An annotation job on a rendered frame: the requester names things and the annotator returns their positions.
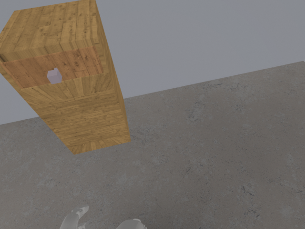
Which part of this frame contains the drawer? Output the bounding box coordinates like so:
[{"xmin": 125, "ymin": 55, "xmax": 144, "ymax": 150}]
[{"xmin": 0, "ymin": 46, "xmax": 103, "ymax": 89}]

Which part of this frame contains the robot left thigh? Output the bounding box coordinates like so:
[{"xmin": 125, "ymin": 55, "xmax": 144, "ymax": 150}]
[{"xmin": 116, "ymin": 219, "xmax": 147, "ymax": 229}]

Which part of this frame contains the robot left hand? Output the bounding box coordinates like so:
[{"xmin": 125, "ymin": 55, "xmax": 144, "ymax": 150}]
[{"xmin": 60, "ymin": 205, "xmax": 90, "ymax": 229}]

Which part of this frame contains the cabinet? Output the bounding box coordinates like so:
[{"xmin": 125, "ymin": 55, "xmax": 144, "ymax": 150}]
[{"xmin": 0, "ymin": 0, "xmax": 131, "ymax": 155}]

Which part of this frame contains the handle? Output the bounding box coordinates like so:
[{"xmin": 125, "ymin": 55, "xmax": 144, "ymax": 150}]
[{"xmin": 47, "ymin": 68, "xmax": 62, "ymax": 84}]

